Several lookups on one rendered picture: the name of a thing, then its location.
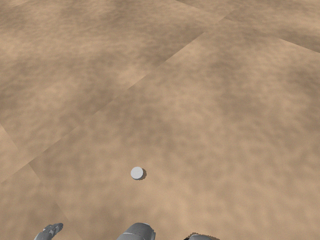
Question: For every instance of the left robot hand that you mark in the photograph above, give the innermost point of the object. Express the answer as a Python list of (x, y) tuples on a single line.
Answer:
[(49, 231)]

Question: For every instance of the tin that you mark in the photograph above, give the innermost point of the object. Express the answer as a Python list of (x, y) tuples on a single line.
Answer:
[(137, 173)]

